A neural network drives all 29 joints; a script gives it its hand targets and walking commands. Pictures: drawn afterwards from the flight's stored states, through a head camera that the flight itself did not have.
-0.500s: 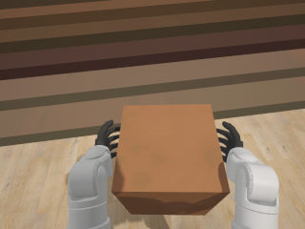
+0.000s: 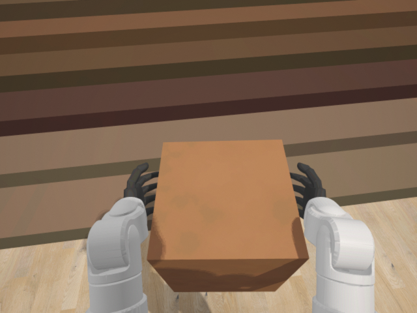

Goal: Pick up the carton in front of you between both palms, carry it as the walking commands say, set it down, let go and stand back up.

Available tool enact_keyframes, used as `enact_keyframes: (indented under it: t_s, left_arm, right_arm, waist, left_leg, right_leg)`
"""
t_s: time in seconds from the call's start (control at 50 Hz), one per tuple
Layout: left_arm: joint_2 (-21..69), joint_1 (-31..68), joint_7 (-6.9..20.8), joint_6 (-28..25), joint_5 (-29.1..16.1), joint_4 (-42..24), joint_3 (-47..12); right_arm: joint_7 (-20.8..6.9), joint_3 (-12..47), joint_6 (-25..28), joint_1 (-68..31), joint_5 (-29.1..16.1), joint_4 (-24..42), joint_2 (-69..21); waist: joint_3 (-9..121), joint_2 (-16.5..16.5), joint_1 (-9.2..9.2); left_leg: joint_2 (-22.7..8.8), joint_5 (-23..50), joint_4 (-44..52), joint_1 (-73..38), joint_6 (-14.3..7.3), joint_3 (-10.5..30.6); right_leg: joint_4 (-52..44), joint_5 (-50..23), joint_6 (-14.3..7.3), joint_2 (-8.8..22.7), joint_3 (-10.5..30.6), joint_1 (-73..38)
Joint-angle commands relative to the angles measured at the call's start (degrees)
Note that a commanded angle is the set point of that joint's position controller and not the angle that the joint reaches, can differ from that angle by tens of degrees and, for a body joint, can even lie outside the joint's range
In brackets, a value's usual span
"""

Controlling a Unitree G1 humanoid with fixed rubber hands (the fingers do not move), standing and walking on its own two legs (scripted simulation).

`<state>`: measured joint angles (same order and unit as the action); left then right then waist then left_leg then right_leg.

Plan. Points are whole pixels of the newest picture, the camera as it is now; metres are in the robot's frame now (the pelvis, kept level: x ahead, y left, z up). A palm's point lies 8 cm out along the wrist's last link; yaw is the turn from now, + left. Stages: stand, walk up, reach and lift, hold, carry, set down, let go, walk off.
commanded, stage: carry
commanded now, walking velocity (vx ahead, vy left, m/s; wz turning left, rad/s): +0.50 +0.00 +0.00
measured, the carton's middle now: (223, 222) +0.28 +0.00 +0.03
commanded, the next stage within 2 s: none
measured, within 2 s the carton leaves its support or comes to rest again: neither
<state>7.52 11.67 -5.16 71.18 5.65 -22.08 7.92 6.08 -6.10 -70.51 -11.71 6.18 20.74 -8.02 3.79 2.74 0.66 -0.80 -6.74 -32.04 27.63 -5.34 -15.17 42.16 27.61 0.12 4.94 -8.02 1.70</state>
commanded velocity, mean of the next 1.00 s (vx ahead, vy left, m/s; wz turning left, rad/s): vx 0.50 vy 0.00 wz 0.00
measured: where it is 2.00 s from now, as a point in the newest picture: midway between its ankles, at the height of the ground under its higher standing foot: (208, 61)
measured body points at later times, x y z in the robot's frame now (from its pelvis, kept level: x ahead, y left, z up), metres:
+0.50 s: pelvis +0.31 -0.03 +0.00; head +0.35 -0.04 +0.45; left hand +0.70 +0.13 +0.16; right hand +0.71 -0.17 +0.15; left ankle +0.15 +0.08 -0.64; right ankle +0.39 -0.10 -0.71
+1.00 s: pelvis +0.66 +0.00 +0.02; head +0.77 +0.01 +0.45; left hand +1.08 +0.14 +0.14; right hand +1.07 -0.16 +0.14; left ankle +0.53 +0.08 -0.71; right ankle +0.58 -0.12 -0.47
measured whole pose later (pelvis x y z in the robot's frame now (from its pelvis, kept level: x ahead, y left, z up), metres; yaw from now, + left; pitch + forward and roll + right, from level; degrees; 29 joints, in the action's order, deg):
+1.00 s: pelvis +0.66 +0.00 +0.02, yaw +2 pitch +8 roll -1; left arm 0.7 48.0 -7.1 74.7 1.8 -8.5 19.9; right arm 8.2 -15.5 -72.9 -47.4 4.9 7.2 -4.0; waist -6.6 -0.4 5.1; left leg 0.8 -24.2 -27.9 10.9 -3.8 -2.3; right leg 108.0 42.8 -5.2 -5.7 1.7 47.9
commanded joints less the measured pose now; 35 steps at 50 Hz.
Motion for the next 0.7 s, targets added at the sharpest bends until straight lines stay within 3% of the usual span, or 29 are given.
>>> enact_keyframes:
  t_s: [0.0, 0.04, 0.06, 0.08, 0.18, 0.3, 0.34, 0.38, 0.4, 0.42, 0.44, 0.46, 0.5, 0.52, 0.6, 0.68]
  left_arm:
    - [46.4, 34.4, 14.3, 0.8, -25.1, -8.5, -42.0]
    - [47.1, 35.7, 13.7, 0.9, -25.1, -8.8, -41.8]
    - [47.3, 36.5, 13.4, 0.9, -25.0, -8.6, -41.6]
    - [46.9, 37.6, 13.0, 0.9, -24.7, -8.4, -41.7]
    - [41.8, 45.4, 10.9, 2.0, -23.2, -3.6, -41.1]
    - [39.3, 58.1, 9.9, 5.1, -24.7, 8.3, -36.2]
    - [39.9, 63.3, 9.9, 5.8, -25.5, 12.5, -33.6]
    - [41.0, 66.6, 10.0, 6.1, -26.0, 17.8, -30.7]
    - [41.6, 67.5, 10.1, 6.1, -25.9, 20.6, -28.9]
    - [40.5, 69.3, 10.0, 5.7, -25.3, 22.9, -27.0]
    - [41.9, 71.5, 10.0, 5.3, -25.7, 24.9, -26.2]
    - [44.5, 74.4, 10.2, 5.1, -27.0, 24.5, -26.0]
    - [49.8, 82.3, 10.6, 4.4, -29.5, 20.9, -26.4]
    - [52.1, 85.3, 10.6, 4.1, -30.6, 19.4, -26.8]
    - [54.6, 90.0, 10.2, 3.5, -31.5, 14.1, -26.6]
    - [52.6, 86.8, 9.6, 3.5, -29.6, 10.5, -27.7]
  right_arm:
    - [-14.3, 40.3, -0.5, -32.9, -25.5, 8.2, -47.0]
    - [-14.0, 40.8, -0.7, -36.1, -26.5, 10.1, -48.2]
    - [-13.9, 41.3, -0.9, -38.3, -27.0, 10.9, -48.4]
    - [-13.8, 41.4, -1.0, -40.0, -27.6, 11.3, -47.8]
    - [-13.5, 40.3, -2.7, -48.0, -28.8, 7.5, -40.9]
    - [-12.6, 34.2, -5.3, -60.2, -28.9, -6.7, -38.5]
    - [-12.2, 32.2, -5.8, -65.2, -29.0, -10.9, -39.6]
    - [-11.9, 30.4, -6.2, -69.6, -29.2, -15.2, -41.3]
    - [-11.7, 29.2, -6.3, -71.6, -29.2, -17.4, -41.8]
    - [-11.6, 28.5, -6.5, -74.3, -29.7, -18.7, -43.5]
    - [-11.4, 27.3, -6.5, -77.4, -29.6, -19.9, -44.5]
    - [-11.1, 27.2, -6.1, -80.2, -29.3, -21.0, -46.5]
    - [-10.4, 25.6, -5.4, -84.8, -30.1, -19.8, -50.6]
    - [-10.0, 24.7, -5.2, -85.9, -29.9, -19.6, -52.1]
    - [-8.1, 23.3, -4.1, -87.6, -27.6, -16.6, -52.3]
    - [-6.9, 23.3, -3.8, -83.7, -23.7, -13.5, -49.2]
  waist:
    - [23.0, -14.8, 1.24]
    - [21.7, -5.2, 0.99]
    - [21.3, -4.2, 0.73]
    - [21.7, -5.0, 0.58]
    - [19.0, -9.3, 1.22]
    - [14.3, -11.1, 2.53]
    - [14.0, -11.1, 1.84]
    - [18.3, -7.9, -1.53]
    - [23.1, -3.9, -3.82]
    - [27.9, 8.8, -4.3]
    - [28.6, 16.8, -4.89]
    - [27.5, 13.4, -4.74]
    - [25.2, 3.0, -4.85]
    - [25.6, 2.1, -4.51]
    - [29.1, 4.0, -4.25]
    - [31.9, 6.6, -6.17]
  left_leg:
    - [-23.6, -5.0, 17.0, -45.3, -10.8, 42.6]
    - [-20.7, 4.2, 15.7, -38.1, -6.9, 31.9]
    - [-19.3, 4.9, 16.4, -34.5, -4.9, 27.5]
    - [-17.8, 4.4, 16.5, -33.0, -3.8, 23.7]
    - [-14.7, 6.3, 17.8, -30.8, -4.4, 14.2]
    - [-12.1, 13.9, 14.0, -30.9, -3.1, 9.5]
    - [-12.2, 16.8, 10.3, -31.5, -2.0, 8.8]
    - [-9.1, 23.2, -3.7, -27.6, 1.1, 3.9]
    - [-7.5, 14.2, -15.2, -19.4, 2.6, 3.7]
    - [-1.1, -1.1, -31.1, -4.0, 4.7, 4.8]
    - [4.7, -22.7, -41.5, 10.4, 5.1, 9.7]
    - [1.6, -24.0, -47.4, 16.0, 3.3, 14.6]
    - [-2.1, -18.3, -44.1, 18.0, 2.2, 15.8]
    - [-2.9, -16.2, -40.8, 16.8, 2.4, 15.8]
    - [-1.9, -14.8, -33.0, 17.4, 3.1, 13.6]
    - [0.0, -12.3, -29.2, 19.8, 2.1, 10.2]
  right_leg:
    - [36.1, -1.1, -1.2, -4.2, 7.2, 37.0]
    - [32.3, -6.1, -3.0, 0.5, 9.1, 37.0]
    - [27.9, -8.6, -2.9, 1.7, 9.3, 35.3]
    - [24.9, -9.7, -2.7, 1.5, 8.3, 33.8]
    - [9.1, -14.1, -1.4, 0.3, 3.0, 35.1]
    - [-6.7, -22.7, -3.1, -2.3, -1.1, 31.7]
    - [-10.0, -23.1, -4.5, -3.2, -2.1, 28.5]
    - [-14.9, -22.0, -5.0, -6.9, -5.7, 13.0]
    - [-14.0, -18.3, -5.6, -2.2, 0.2, 0.4]
    - [-16.4, -16.0, -11.3, 12.6, 25.8, -11.4]
    - [-22.2, -18.9, -16.1, 16.4, 39.3, -19.4]
    - [-19.6, -23.4, -16.2, 16.0, 35.1, -20.1]
    - [-17.0, -36.1, -13.6, 13.1, 25.5, -15.4]
    - [-17.5, -37.0, -12.4, 12.1, 22.3, -13.8]
    - [-16.5, -43.6, -13.0, 10.9, 16.3, -16.1]
    - [-11.0, -55.1, -13.1, 9.4, 11.8, -21.5]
